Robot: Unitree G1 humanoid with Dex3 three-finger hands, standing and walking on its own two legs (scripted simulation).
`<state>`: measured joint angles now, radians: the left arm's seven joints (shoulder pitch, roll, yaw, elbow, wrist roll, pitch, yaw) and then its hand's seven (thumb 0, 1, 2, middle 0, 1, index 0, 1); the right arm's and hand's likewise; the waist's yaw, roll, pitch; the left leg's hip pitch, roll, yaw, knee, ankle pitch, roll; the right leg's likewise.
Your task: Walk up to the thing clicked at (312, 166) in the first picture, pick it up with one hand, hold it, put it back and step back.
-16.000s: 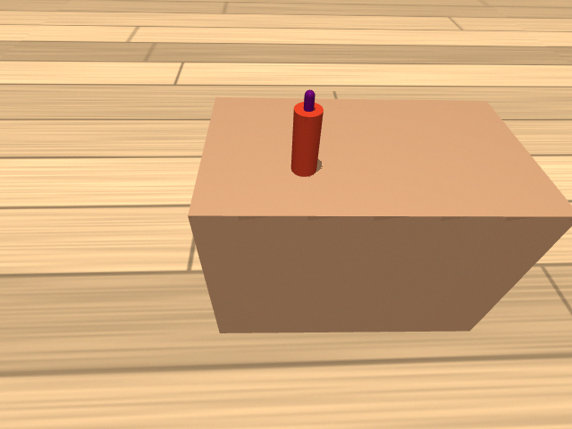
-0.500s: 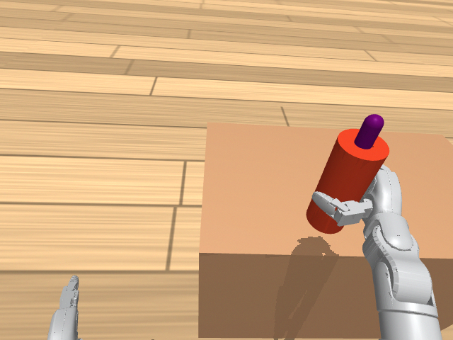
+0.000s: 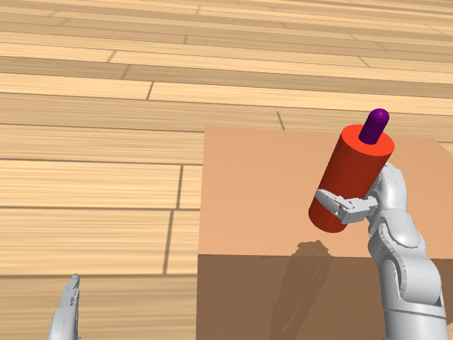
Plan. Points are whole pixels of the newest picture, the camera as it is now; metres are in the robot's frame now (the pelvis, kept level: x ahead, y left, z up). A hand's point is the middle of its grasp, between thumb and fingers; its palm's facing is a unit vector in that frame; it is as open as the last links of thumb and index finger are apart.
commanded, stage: hold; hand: right
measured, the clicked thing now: (349, 173) +0.33 -0.17 +0.21
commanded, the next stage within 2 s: crouch in 1.90 s
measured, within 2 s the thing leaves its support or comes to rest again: neither
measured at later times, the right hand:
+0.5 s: hand (345, 180) +0.34 -0.17 +0.18, palm faces +0.18 +0.98 -0.03, open 9.9 cm
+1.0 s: hand (346, 187) +0.33 -0.18 +0.18, palm faces +0.19 +0.98 -0.03, open 9.9 cm
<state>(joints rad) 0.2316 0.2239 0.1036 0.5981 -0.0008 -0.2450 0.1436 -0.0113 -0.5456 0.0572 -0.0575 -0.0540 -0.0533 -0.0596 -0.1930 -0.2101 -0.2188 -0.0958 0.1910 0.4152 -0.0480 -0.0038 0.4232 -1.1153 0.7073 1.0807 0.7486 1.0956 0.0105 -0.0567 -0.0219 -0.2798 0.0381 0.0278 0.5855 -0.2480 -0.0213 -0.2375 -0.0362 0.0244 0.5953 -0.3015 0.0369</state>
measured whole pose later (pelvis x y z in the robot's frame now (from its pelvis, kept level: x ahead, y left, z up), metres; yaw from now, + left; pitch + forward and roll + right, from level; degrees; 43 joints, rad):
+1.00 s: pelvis +0.00 +0.00 +0.00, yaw +0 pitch -3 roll +0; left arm 0.24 0.23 0.11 0.61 0.00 -0.28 0.14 -0.01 -0.55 0.06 -0.06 -0.05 -0.05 -0.06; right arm -0.19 -0.21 -0.23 -0.12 0.19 0.45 -0.04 0.00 0.42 -1.12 0.71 1.08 0.75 1.10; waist 0.01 -0.06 -0.03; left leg -0.30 0.04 0.03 0.60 -0.26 -0.02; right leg -0.25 -0.04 0.02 0.62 -0.31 0.04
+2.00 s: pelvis +0.00 +0.00 +0.00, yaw +0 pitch -3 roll +0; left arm 0.23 0.23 0.11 0.62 0.01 -0.30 0.16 -0.01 -0.55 0.06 -0.06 -0.05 -0.05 -0.06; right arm -0.22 -0.21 -0.23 -0.08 0.18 0.45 -0.04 0.00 0.43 -1.12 0.71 1.08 0.75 1.09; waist 0.01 -0.06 -0.04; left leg -0.31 0.03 0.02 0.61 -0.26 -0.02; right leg -0.26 -0.04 0.02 0.62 -0.31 0.04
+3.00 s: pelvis -0.01 -0.01 -0.02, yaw +2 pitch +10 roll +1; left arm 0.26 0.22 0.02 0.41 0.03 -0.22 0.09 -0.01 -0.53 0.05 -0.07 -0.05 -0.06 -0.05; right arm -0.71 -0.39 -0.38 0.92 0.07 -0.17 -0.01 0.00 0.41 -1.10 0.70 1.07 0.75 1.09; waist 0.14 0.03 -0.04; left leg -0.64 0.02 -0.01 0.75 -0.28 -0.03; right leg -0.60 -0.05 0.00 0.81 -0.37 0.03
